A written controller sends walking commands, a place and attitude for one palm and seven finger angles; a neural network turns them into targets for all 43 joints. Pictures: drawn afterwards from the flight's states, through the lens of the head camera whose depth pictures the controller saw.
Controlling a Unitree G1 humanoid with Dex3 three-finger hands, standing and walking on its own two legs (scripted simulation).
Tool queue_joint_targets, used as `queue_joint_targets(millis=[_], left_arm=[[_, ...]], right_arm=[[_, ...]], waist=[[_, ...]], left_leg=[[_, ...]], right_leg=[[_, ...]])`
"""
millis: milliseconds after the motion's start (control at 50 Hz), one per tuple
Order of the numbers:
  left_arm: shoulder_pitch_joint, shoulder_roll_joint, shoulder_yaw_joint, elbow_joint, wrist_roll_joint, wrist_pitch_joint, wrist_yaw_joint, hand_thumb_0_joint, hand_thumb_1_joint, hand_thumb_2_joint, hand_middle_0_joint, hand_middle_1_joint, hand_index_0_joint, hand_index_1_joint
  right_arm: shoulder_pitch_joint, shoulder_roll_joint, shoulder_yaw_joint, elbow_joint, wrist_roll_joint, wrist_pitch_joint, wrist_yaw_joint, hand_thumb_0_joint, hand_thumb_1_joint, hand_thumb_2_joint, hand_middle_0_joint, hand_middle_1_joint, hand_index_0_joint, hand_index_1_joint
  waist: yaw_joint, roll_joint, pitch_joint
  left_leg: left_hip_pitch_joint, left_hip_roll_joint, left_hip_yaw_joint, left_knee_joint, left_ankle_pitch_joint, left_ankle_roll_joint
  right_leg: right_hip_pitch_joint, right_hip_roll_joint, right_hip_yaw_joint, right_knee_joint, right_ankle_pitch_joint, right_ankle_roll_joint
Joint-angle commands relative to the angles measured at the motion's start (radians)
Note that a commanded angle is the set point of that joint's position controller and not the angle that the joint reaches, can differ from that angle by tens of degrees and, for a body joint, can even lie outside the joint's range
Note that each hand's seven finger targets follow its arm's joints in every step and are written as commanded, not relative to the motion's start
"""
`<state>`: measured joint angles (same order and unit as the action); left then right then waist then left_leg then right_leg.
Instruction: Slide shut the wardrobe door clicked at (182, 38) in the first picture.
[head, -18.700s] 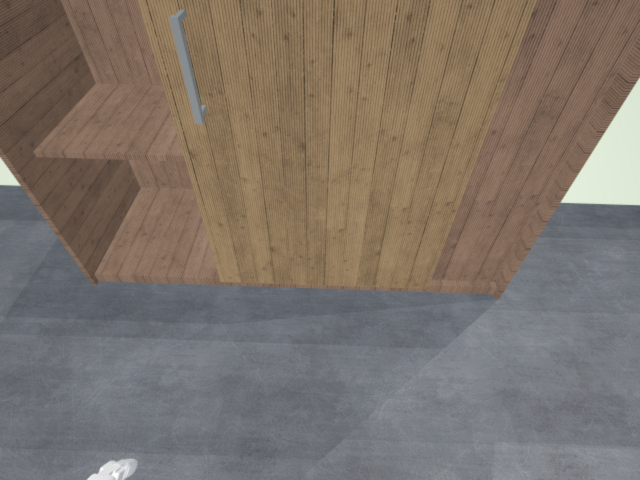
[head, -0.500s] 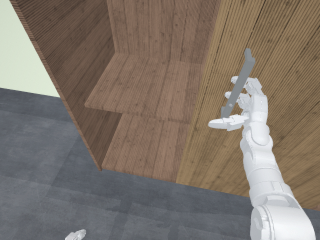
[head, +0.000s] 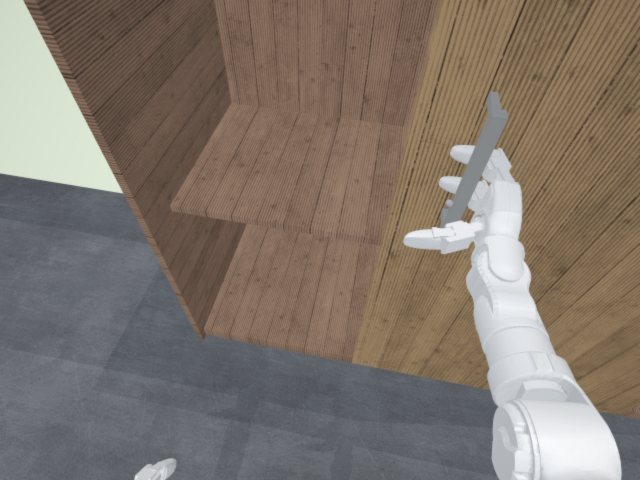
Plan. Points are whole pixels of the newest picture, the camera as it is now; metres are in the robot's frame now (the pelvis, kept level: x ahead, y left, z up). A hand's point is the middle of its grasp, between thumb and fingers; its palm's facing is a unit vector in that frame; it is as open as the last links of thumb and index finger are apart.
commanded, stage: slide the fingers in behind the handle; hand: right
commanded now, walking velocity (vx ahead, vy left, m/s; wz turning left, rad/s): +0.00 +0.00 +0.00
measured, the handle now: (466, 177) +0.51 -0.13 +0.11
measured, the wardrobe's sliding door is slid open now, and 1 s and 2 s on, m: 0.49 0.49 0.49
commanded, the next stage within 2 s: grip the handle and tug to test in 0.32 s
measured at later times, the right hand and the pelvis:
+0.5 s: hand (445, 198) +0.46 -0.10 +0.12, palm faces +0.08 +1.00 +0.01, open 14.0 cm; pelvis +0.00 +0.00 +0.00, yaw +0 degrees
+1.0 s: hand (450, 199) +0.46 -0.10 +0.12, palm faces +0.08 +1.00 +0.02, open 7.1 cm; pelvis +0.01 +0.00 +0.00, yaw +0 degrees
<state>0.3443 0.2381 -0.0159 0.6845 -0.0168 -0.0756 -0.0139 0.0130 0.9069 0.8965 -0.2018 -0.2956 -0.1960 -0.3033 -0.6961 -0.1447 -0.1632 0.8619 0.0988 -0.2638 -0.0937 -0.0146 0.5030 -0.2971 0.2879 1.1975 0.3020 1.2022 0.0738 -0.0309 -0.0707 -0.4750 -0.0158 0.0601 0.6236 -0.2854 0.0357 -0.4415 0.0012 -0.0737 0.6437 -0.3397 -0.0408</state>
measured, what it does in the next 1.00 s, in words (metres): stands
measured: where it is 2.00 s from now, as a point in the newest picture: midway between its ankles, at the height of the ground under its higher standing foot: outside the picture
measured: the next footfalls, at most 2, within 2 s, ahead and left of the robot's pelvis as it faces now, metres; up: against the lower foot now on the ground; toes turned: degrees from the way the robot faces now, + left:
none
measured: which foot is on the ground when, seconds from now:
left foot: down 0.00-1.00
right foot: down 0.00-1.00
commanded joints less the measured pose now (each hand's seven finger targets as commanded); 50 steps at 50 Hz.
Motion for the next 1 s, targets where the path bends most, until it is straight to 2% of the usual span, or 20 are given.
queue_joint_targets(millis=[0, 20, 60, 140, 160, 220, 240, 280, 320, 340, 380, 400, 440, 520, 560, 580, 680, 800, 880, 980], left_arm=[[0.024, 0.131, 0.048, -0.1, -0.004, -0.041, 0.006, 0.0, 0.9, 0.9, -0.2, -0.3, -0.2, -0.3], [0.026, 0.131, 0.047, -0.096, -0.004, -0.043, 0.005, 0.0, 0.9, 0.9, -0.2, -0.3, -0.2, -0.3], [0.033, 0.136, 0.049, -0.093, -0.002, -0.043, 0.008, 0.0, 0.9, 0.9, -0.2, -0.3, -0.2, -0.3], [0.039, 0.137, 0.049, -0.083, -0.002, -0.046, 0.008, 0.0, 0.9, 0.9, -0.2, -0.3, -0.2, -0.3], [0.038, 0.135, 0.047, -0.084, -0.003, -0.047, 0.008, 0.0, 0.9, 0.9, -0.2, -0.3, -0.2, -0.3], [0.052, 0.137, 0.05, -0.077, 0.0, -0.048, 0.007, 0.0, 0.9, 0.9, -0.2, -0.3, -0.2, -0.3], [0.048, 0.134, 0.05, -0.081, 0.0, -0.05, 0.004, 0.0, 0.9, 0.9, -0.2, -0.3, -0.2, -0.3], [0.053, 0.137, 0.051, -0.082, 0.002, -0.052, 0.002, 0.0, 0.9, 0.9, -0.2, -0.3, -0.2, -0.3], [0.058, 0.138, 0.055, -0.079, 0.002, -0.05, -0.001, 0.0, 0.9, 0.9, -0.2, -0.3, -0.2, -0.3], [0.057, 0.137, 0.051, -0.083, 0.002, -0.05, -0.002, 0.0, 0.9, 0.9, -0.2, -0.3, -0.2, -0.3], [0.06, 0.143, 0.055, -0.079, 0.003, -0.046, 0.0, 0.0, 0.9, 0.9, -0.2, -0.3, -0.2, -0.3], [0.057, 0.139, 0.053, -0.083, 0.001, -0.045, -0.001, 0.0, 0.9, 0.9, -0.2, -0.3, -0.2, -0.3], [0.054, 0.137, 0.053, -0.081, 0.0, -0.045, -0.001, 0.0, 0.9, 0.9, -0.2, -0.3, -0.2, -0.3], [0.055, 0.136, 0.055, -0.09, 0.001, -0.042, -0.003, 0.0, 0.9, 0.9, -0.2, -0.3, -0.2, -0.3], [0.046, 0.132, 0.051, -0.096, -0.002, -0.042, -0.004, 0.0, 0.9, 0.9, -0.2, -0.3, -0.2, -0.3], [0.051, 0.138, 0.054, -0.094, 0.0, -0.039, -0.002, 0.0, 0.9, 0.9, -0.2, -0.3, -0.2, -0.3], [0.041, 0.137, 0.05, -0.099, -0.004, -0.035, 0.001, 0.0, 0.9, 0.9, -0.2, -0.3, -0.2, -0.3], [0.04, 0.132, 0.051, -0.105, -0.004, -0.035, 0.0, 0.0, 0.9, 0.9, -0.2, -0.3, -0.2, -0.3], [0.041, 0.138, 0.052, -0.106, -0.003, -0.029, 0.005, 0.0, 0.9, 0.9, -0.2, -0.3, -0.2, -0.3], [0.029, 0.13, 0.05, -0.12, -0.005, -0.03, 0.001, 0.0, 0.9, 0.9, -0.2, -0.3, -0.2, -0.3]], right_arm=[[-0.502, -0.121, 0.009, -0.222, -0.008, -0.074, 0.003, 0.0, 0.5, -0.3, 0.3, 1.2, 0.3, 1.2], [-0.518, -0.097, 0.032, -0.218, -0.006, -0.072, 0.004, 0.0, 0.5, -0.3, 0.3, 1.2, 0.3, 1.2], [-0.504, -0.133, -0.004, -0.199, -0.004, -0.07, -0.001, 0.0, 0.5, -0.3, 0.3, 1.2, 0.3, 1.2], [-0.534, -0.127, 0.005, -0.165, -0.004, -0.076, -0.001, 0.0, 0.5, -0.3, 0.3, 1.2, 0.3, 1.2], [-0.558, -0.104, 0.03, -0.177, -0.005, -0.081, 0.0, 0.0, 0.5, -0.3, 0.3, 1.2, 0.3, 1.2], [-0.568, -0.126, 0.009, -0.153, -0.01, -0.089, -0.002, 0.0, 0.5, -0.3, 0.3, 1.2, 0.3, 1.2], [-0.563, -0.089, 0.039, -0.161, -0.01, -0.093, 0.003, 0.0, 0.5, -0.3, 0.3, 1.2, 0.3, 1.2], [-0.557, -0.092, 0.035, -0.167, -0.011, -0.097, 0.004, 0.0, 0.5, -0.3, 0.3, 1.2, 0.3, 1.2], [-0.53, -0.12, 0.008, -0.16, -0.01, -0.099, 0.001, 0.0, 0.5, -0.3, 0.3, 1.2, 0.3, 1.2], [-0.537, -0.092, 0.033, -0.157, -0.008, -0.097, 0.004, 0.0, 0.5, -0.3, 0.3, 1.2, 0.3, 1.2], [-0.536, -0.14, -0.003, -0.159, -0.012, -0.097, 0.002, 0.0, 0.5, -0.3, 0.3, 1.2, 0.3, 1.2], [-0.544, -0.117, 0.016, -0.17, -0.009, -0.098, 0.003, 0.0, 0.5, -0.3, 0.3, 1.2, 0.3, 1.2], [-0.537, -0.119, 0.01, -0.152, -0.007, -0.093, 0.005, 0.0, 0.407, -0.34, 0.31, 1.213, 0.31, 1.213], [-0.512, -0.133, -0.002, -0.201, -0.007, -0.095, 0.007, 0.0, 0.22, -0.42, 0.33, 1.24, 0.33, 1.24], [-0.482, -0.115, 0.009, -0.193, -0.002, -0.087, 0.013, 0.0, 0.127, -0.46, 0.34, 1.253, 0.34, 1.253], [-0.492, -0.132, -0.004, -0.197, 0.0, -0.087, 0.012, 0.0, 0.08, -0.48, 0.345, 1.26, 0.345, 1.26], [-0.477, -0.143, -0.009, -0.193, 0.0, -0.072, 0.016, 0.0, -0.153, -0.58, 0.37, 1.293, 0.37, 1.293], [-0.481, -0.127, 0.002, -0.236, 0.002, -0.07, 0.016, 0.0, -0.433, -0.7, 0.4, 1.333, 0.4, 1.333], [-0.464, -0.18, -0.044, -0.223, 0.003, -0.062, 0.017, 0.0, -0.62, -0.78, 0.42, 1.36, 0.42, 1.36], [-0.407, -0.151, -0.026, -0.268, 0.009, -0.066, 0.03, 0.0, -0.853, -0.88, 0.445, 1.393, 0.445, 1.393]], waist=[[0.017, 0.018, -0.303], [0.028, 0.013, -0.302], [0.019, 0.055, -0.315], [0.029, 0.076, -0.298], [0.039, 0.047, -0.306], [0.035, 0.055, -0.322], [0.038, 0.044, -0.326], [0.028, 0.01, -0.348], [0.022, 0.047, -0.36], [0.034, 0.063, -0.342], [0.024, 0.067, -0.337], [0.033, 0.049, -0.339], [0.029, 0.069, -0.318], [0.018, 0.037, -0.368], [0.014, 0.039, -0.342], [0.018, 0.078, -0.344], [0.015, 0.058, -0.3], [0.018, 0.044, -0.347], [0.006, 0.086, -0.342], [-0.007, 0.043, -0.364]], left_leg=[[0.132, -0.003, -0.049, -0.059, 0.259, -0.007], [0.117, -0.004, -0.044, -0.059, 0.256, -0.007], [0.138, -0.004, -0.047, -0.059, 0.256, -0.008], [0.13, -0.003, -0.048, -0.062, 0.243, -0.01], [0.118, -0.003, -0.049, -0.062, 0.242, -0.01], [0.119, -0.004, -0.046, -0.053, 0.254, -0.009], [0.111, -0.004, -0.045, -0.054, 0.256, -0.01], [0.112, -0.004, -0.046, -0.045, 0.276, -0.004], [0.131, -0.006, -0.046, -0.041, 0.298, -0.007], [0.125, -0.006, -0.043, -0.045, 0.295, -0.009], [0.139, -0.005, -0.047, -0.045, 0.3, -0.008], [0.134, -0.005, -0.048, -0.046, 0.305, -0.01], [0.135, -0.005, -0.048, -0.051, 0.293, -0.01], [0.165, -0.004, -0.052, -0.043, 0.343, -0.009], [0.16, -0.004, -0.05, -0.044, 0.345, -0.008], [0.174, -0.004, -0.049, -0.045, 0.352, -0.01], [0.169, -0.002, -0.055, -0.057, 0.327, -0.01], [0.175, -0.003, -0.053, -0.05, 0.355, -0.012], [0.212, -0.001, -0.06, -0.052, 0.364, -0.014], [0.221, -0.003, -0.056, -0.043, 0.414, -0.009]], right_leg=[[0.136, -0.004, 0.075, -0.073, 0.233, 0.014], [0.149, -0.005, 0.079, -0.072, 0.238, 0.016], [0.129, -0.005, 0.078, -0.07, 0.23, 0.014], [0.11, -0.003, 0.079, -0.07, 0.208, 0.011], [0.125, -0.002, 0.078, -0.068, 0.21, 0.011], [0.128, -0.002, 0.084, -0.065, 0.231, 0.012], [0.14, -0.003, 0.081, -0.062, 0.234, 0.012], [0.154, -0.001, 0.084, -0.056, 0.266, 0.016], [0.147, -0.003, 0.083, -0.051, 0.283, 0.014], [0.138, -0.004, 0.082, -0.056, 0.273, 0.012], [0.121, -0.002, 0.081, -0.055, 0.272, 0.011], [0.132, -0.002, 0.076, -0.054, 0.275, 0.01], [0.116, -0.001, 0.075, -0.057, 0.254, 0.009], [0.141, 0.002, 0.069, -0.048, 0.303, 0.009], [0.132, 0.001, 0.068, -0.051, 0.302, 0.01], [0.124, 0.0, 0.071, -0.051, 0.305, 0.007], [0.099, 0.003, 0.064, -0.059, 0.264, 0.006], [0.136, 0.003, 0.063, -0.052, 0.3, 0.007], [0.1, 0.005, 0.059, -0.056, 0.284, 0.005], [0.132, 0.004, 0.056, -0.05, 0.347, 0.008]])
